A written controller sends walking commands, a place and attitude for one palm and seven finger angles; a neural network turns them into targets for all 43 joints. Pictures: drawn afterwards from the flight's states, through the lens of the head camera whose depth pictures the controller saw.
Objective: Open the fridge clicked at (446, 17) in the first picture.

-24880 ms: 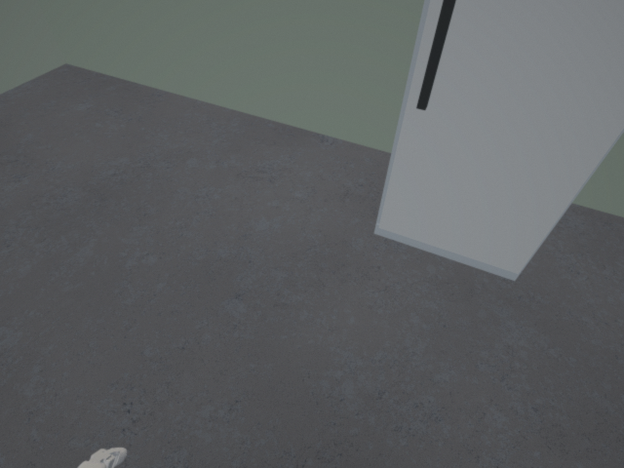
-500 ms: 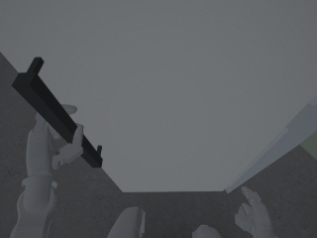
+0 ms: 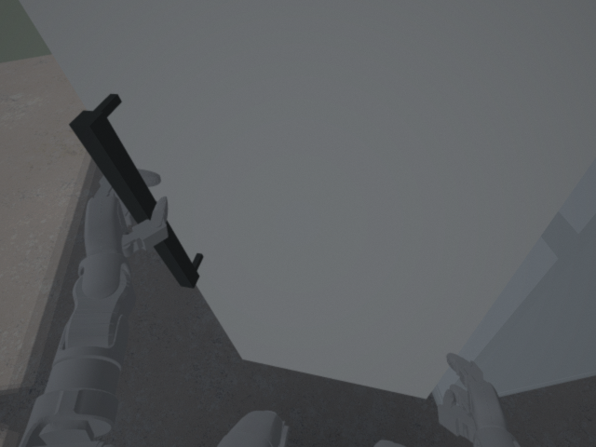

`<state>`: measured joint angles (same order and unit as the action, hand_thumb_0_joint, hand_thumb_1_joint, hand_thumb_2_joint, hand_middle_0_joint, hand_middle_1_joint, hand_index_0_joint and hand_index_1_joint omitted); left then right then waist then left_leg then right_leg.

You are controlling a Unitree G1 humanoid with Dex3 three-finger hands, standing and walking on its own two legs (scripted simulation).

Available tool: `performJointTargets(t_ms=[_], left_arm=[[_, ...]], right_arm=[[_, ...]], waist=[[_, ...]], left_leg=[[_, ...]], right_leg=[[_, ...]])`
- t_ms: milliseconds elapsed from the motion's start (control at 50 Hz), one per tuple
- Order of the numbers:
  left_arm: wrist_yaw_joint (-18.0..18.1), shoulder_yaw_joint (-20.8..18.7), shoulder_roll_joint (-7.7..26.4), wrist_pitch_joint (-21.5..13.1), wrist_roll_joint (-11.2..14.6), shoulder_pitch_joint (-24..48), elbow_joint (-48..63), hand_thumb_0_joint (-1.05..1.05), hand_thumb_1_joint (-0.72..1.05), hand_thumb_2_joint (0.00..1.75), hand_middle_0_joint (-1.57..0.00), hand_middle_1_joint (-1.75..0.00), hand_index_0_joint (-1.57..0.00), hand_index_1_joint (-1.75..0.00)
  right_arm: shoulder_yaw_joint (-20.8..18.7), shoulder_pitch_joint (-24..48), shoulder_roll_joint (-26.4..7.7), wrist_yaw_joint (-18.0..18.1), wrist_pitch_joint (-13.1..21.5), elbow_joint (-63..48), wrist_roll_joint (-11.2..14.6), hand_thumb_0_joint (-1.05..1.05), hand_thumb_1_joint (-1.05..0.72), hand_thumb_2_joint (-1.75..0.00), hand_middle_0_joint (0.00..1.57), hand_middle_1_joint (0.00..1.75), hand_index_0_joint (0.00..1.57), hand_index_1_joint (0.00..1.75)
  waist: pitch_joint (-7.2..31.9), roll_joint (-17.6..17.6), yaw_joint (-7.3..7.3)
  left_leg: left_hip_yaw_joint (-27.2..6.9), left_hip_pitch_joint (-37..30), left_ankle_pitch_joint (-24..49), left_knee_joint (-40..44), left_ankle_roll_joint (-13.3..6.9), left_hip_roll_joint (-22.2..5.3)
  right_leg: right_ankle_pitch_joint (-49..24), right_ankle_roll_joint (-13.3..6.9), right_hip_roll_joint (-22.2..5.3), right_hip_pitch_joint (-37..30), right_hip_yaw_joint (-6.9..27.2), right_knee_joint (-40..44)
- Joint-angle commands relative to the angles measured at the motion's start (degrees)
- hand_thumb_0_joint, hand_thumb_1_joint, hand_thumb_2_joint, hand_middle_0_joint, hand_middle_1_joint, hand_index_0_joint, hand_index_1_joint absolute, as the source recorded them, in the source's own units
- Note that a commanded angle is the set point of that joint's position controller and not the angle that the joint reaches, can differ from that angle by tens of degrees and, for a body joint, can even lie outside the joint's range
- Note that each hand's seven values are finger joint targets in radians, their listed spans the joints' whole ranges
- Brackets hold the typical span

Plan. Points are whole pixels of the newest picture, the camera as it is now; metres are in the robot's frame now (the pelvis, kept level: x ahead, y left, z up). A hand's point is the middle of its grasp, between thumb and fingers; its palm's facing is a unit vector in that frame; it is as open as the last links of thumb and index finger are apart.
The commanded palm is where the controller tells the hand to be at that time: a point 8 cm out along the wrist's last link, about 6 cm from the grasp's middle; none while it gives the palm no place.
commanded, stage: stop walking and hold the door back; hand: left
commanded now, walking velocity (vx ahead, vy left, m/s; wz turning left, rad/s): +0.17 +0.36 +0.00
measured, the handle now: (158, 209) +0.40 +0.25 +0.10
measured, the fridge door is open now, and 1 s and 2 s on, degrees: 67 63 63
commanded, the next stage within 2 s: loosen the grip on the handle in 1.18 s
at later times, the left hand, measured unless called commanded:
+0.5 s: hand (164, 202) +0.39 +0.22 +0.12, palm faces +0.19 -0.96 -0.21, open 5.9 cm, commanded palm +0.35 +0.29 +0.11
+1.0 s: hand (162, 206) +0.39 +0.23 +0.12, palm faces +0.15 -0.97 -0.18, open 5.9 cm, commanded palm +0.35 +0.30 +0.11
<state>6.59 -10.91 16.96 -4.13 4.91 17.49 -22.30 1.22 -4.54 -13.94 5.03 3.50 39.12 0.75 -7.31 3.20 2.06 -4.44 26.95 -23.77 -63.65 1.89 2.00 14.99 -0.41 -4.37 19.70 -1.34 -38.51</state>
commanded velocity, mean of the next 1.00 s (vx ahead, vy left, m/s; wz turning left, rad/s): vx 0.06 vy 0.00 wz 0.00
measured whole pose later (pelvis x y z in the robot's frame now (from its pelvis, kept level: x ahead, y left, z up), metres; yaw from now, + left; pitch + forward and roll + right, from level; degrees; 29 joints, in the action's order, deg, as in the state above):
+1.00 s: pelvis -0.04 +0.04 +0.01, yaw -5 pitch -1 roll +0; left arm 2.3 -14.0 21.3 -12.9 1.1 28.6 -37.9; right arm 0.4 -12.0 -15.5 6.0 4.7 38.3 1.4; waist -4.3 -2.2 -2.7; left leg 3.5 16.3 -14.0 -31.6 0.0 -2.5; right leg 15.6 0.3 -0.8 16.5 -1.9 -31.8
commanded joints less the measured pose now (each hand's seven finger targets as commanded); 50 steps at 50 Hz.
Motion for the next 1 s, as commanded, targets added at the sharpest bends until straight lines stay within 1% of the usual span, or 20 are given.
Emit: performJointTargets(t_ms=[0, 180, 260, 300, 320, 360, 380, 400, 420, 480, 560, 600, 620, 640, 680, 780, 840, 920, 940, 980], left_arm=[[-0.16, -11.35, 23.60, -7.08, -1.74, 26.96, -1.42, 0.00, 0.90, 0.90, -0.45, -1.40, -0.45, -1.40], [-0.63, -11.66, 26.49, -11.07, -2.26, 38.86, -12.55, 0.00, 0.90, 0.90, -0.45, -1.40, -0.45, -1.40], [-0.53, -10.14, 24.90, -11.98, -3.16, 41.62, -12.46, 0.00, 0.90, 0.90, -0.45, -1.40, -0.45, -1.40], [-1.16, -9.12, 22.95, -12.73, -3.04, 41.37, -11.65, 0.00, 0.90, 0.90, -0.45, -1.40, -0.45, -1.40], [-1.56, -9.04, 22.88, -13.52, -3.63, 41.40, -12.19, 0.00, 0.90, 0.90, -0.45, -1.40, -0.45, -1.40], [-1.91, -7.32, 20.15, -14.35, -3.00, 44.77, -8.59, 0.00, 0.90, 0.90, -0.45, -1.40, -0.45, -1.40], [-1.51, -8.37, 21.76, -12.99, -2.99, 44.88, -8.52, 0.00, 0.90, 0.90, -0.45, -1.40, -0.45, -1.40], [-2.26, -5.22, 18.11, -13.35, -3.18, 41.99, -7.31, 0.00, 0.90, 0.90, -0.45, -1.40, -0.45, -1.40], [-2.05, -9.13, 22.91, -12.95, -4.28, 40.59, -11.43, 0.00, 0.90, 0.90, -0.45, -1.40, -0.45, -1.40], [-2.75, -8.12, 22.43, -11.38, -4.35, 37.01, -11.04, 0.00, 0.90, 0.90, -0.45, -1.40, -0.45, -1.40], [-3.71, -4.14, 19.41, -10.40, -4.71, 37.85, -9.14, 0.00, 0.90, 0.90, -0.45, -1.40, -0.45, -1.40], [-2.71, -7.66, 24.42, -10.00, -5.44, 35.69, -12.18, 0.00, 0.90, 0.90, -0.45, -1.40, -0.45, -1.40], [-2.10, -11.73, 28.47, -9.81, -5.43, 34.46, -12.55, 0.00, 0.90, 0.90, -0.45, -1.40, -0.45, -1.40], [-2.00, -12.97, 28.75, -9.10, -4.88, 31.19, -13.16, 0.00, 0.90, 0.90, -0.45, -1.40, -0.45, -1.40], [-1.90, -12.91, 27.24, -8.83, -4.04, 33.14, -11.07, 0.00, 0.90, 0.90, -0.45, -1.40, -0.45, -1.40], [-1.84, -13.79, 25.53, -10.19, -3.72, 28.94, -9.14, 0.00, 0.90, 0.90, -0.45, -1.40, -0.45, -1.40], [-1.62, -13.09, 24.82, -11.10, -3.44, 28.69, -5.86, 0.00, 0.90, 0.90, -0.45, -1.40, -0.45, -1.40], [-2.40, -7.41, 18.20, -11.18, -3.01, 27.03, -5.43, 0.00, 0.90, 0.90, -0.45, -1.40, -0.45, -1.40], [-2.00, -10.96, 22.68, -11.38, -3.67, 28.09, -5.16, 0.00, 0.90, 0.90, -0.45, -1.40, -0.45, -1.40], [-1.87, -10.42, 22.65, -11.52, -4.22, 29.15, -4.95, 0.00, 0.90, 0.90, -0.45, -1.40, -0.45, -1.40]], right_arm=[[-2.79, -1.12, -6.81, 0.27, 0.80, -3.82, -0.68, 0.00, -0.90, -0.90, 0.20, 0.30, 0.20, 0.30], [-4.85, -5.56, -9.44, -0.08, 3.21, -4.31, 0.20, 0.00, -0.90, -0.90, 0.20, 0.30, 0.20, 0.30], [-4.60, -8.31, -8.77, 0.47, 4.01, -3.75, 0.50, 0.00, -0.90, -0.90, 0.20, 0.30, 0.20, 0.30], [-4.86, -9.76, -9.23, 0.78, 4.38, -3.28, 0.50, 0.00, -0.90, -0.90, 0.20, 0.30, 0.20, 0.30], [-4.69, -10.79, -9.65, 0.97, 4.09, -3.22, 0.23, 0.00, -0.90, -0.90, 0.20, 0.30, 0.20, 0.30], [-4.86, -9.90, -12.10, 1.05, 3.99, -5.25, 0.57, 0.00, -0.90, -0.90, 0.20, 0.30, 0.20, 0.30], [-4.72, -9.89, -10.46, 1.17, 3.74, -5.56, 0.65, 0.00, -0.90, -0.90, 0.20, 0.30, 0.20, 0.30], [-4.28, -8.81, -8.61, 0.34, 3.57, -5.88, 0.94, 0.00, -0.90, -0.90, 0.20, 0.30, 0.20, 0.30], [-4.14, -8.99, -9.23, 0.82, 3.04, -4.67, 1.08, 0.00, -0.90, -0.90, 0.20, 0.30, 0.20, 0.30], [-4.09, -11.94, -9.96, 1.11, 1.72, -4.00, 1.38, 0.00, -0.90, -0.90, 0.20, 0.30, 0.20, 0.30], [-2.69, -11.41, -9.40, 0.66, 2.05, -4.78, 1.55, 0.00, -0.90, -0.90, 0.20, 0.30, 0.20, 0.30], [-3.28, -11.67, -8.92, 0.69, 1.63, -4.34, 1.38, 0.00, -0.90, -0.90, 0.20, 0.30, 0.20, 0.30], [-3.78, -11.31, -8.60, 0.84, 1.64, -4.54, 1.32, 0.00, -0.90, -0.90, 0.20, 0.30, 0.20, 0.30], [-4.04, -11.47, -8.42, 0.67, 1.91, -4.86, 1.69, 0.00, -0.90, -0.90, 0.20, 0.30, 0.20, 0.30], [-3.01, -9.07, -7.88, 0.70, 2.73, -4.17, 1.69, 0.00, -0.90, -0.90, 0.20, 0.30, 0.20, 0.30], [-1.43, -7.28, -7.58, 1.75, 2.86, -4.53, 0.38, 0.00, -0.90, -0.90, 0.20, 0.30, 0.20, 0.30], [-2.42, -7.62, -8.61, 1.82, 3.16, -4.84, 0.07, 0.00, -0.90, -0.90, 0.20, 0.30, 0.20, 0.30], [-2.31, -5.74, -8.59, 1.31, 2.64, -6.83, 0.59, 0.00, -0.90, -0.90, 0.20, 0.30, 0.20, 0.30], [-2.46, -5.94, -8.85, 1.36, 2.69, -6.76, 0.23, 0.00, -0.90, -0.90, 0.20, 0.30, 0.20, 0.30], [-2.93, -6.76, -8.95, 1.24, 2.85, -6.82, 0.40, 0.00, -0.90, -0.90, 0.20, 0.30, 0.20, 0.30]], waist=[[15.08, -14.43, -2.08], [18.08, -17.31, -0.91], [21.47, -19.35, -1.24], [21.47, -12.87, -2.87], [21.83, -7.93, -3.04], [16.56, 14.38, -2.99], [15.49, 9.06, -2.48], [18.21, 8.77, -2.32], [17.81, 6.02, -1.78], [18.70, 7.71, -1.75], [20.30, 8.30, -2.59], [22.38, -2.16, -3.27], [21.83, -10.26, -2.37], [22.42, -12.50, -1.23], [21.20, -14.07, -1.53], [19.39, -11.98, -1.81], [19.25, -5.70, -2.75], [16.28, 9.84, -1.75], [15.66, 10.73, -1.33], [17.31, 9.44, -1.17]], left_leg=[[-0.93, 8.29, 6.23, -8.77, 1.19, -1.37], [7.05, 0.83, 1.63, 11.03, -0.15, -1.02], [12.67, -13.60, -2.09, 28.31, -2.05, 0.41], [13.26, -22.11, 1.63, 39.77, -2.81, 1.10], [10.79, -23.95, 0.19, 43.87, -3.94, -1.17], [-17.53, -25.59, -5.73, 55.92, -11.75, -21.76], [-18.67, -26.34, 9.51, 55.06, -13.94, -24.14], [-20.22, -25.94, 10.78, 53.78, -14.58, -24.98], [-14.60, -24.89, 16.01, 49.85, -14.15, -23.42], [2.87, -26.03, 34.66, 40.33, -10.25, -16.38], [6.00, -19.60, 35.66, 32.04, -5.94, -14.73], [9.50, -4.37, 21.11, 20.68, -2.79, -9.32], [9.19, 2.26, -0.37, 12.53, -1.04, -4.50], [5.04, 4.56, -9.06, 4.73, -0.96, -4.32], [1.70, 3.24, -7.39, 4.81, -1.11, -6.14], [7.49, -9.01, 5.40, 24.25, -1.27, -3.95], [6.63, -18.84, 18.24, 37.51, -1.33, -5.18], [-6.59, -12.27, 23.17, 44.88, -7.53, -16.16], [-6.94, -10.09, 23.80, 45.18, -8.12, -16.94], [-2.43, -11.00, 22.44, 41.81, -6.52, -14.63]], right_leg=[[14.47, -1.89, -14.21, -10.33, 17.51, 20.68], [21.25, -3.62, -13.70, -10.84, 15.68, 25.94], [20.74, -4.28, -11.70, -7.48, 11.89, 25.53], [19.40, -2.54, -7.15, -4.57, 8.30, 20.19], [17.14, -1.15, -4.69, -3.83, 6.06, 14.88], [12.66, 2.20, 5.04, 11.38, -4.36, -7.84], [10.92, 1.52, 4.75, 14.38, -0.99, -16.28], [10.56, 1.26, 3.77, 14.69, 1.80, -20.97], [7.38, 1.52, 1.42, 13.89, 2.81, -19.12], [3.48, 1.45, 3.59, 3.39, -3.47, -3.11], [-5.69, 0.31, 5.24, -12.40, -4.73, 13.64], [-20.31, -4.65, -6.15, -26.00, 9.61, 13.23], [-30.40, -9.82, -14.16, -27.28, 18.95, 15.56], [-33.55, -11.81, -17.58, -27.27, 20.03, 16.25], [-28.42, -10.12, -15.79, -23.45, 15.13, 15.77], [-14.51, -6.43, -8.06, -12.52, 5.56, 17.22], [-8.78, -2.60, -4.63, -8.26, 3.11, 14.27], [0.09, 1.20, 3.77, -8.45, 0.00, 5.12], [2.08, 1.19, 3.47, -9.66, -0.03, 4.10], [0.20, 0.84, 2.66, -11.25, 0.57, 7.66]])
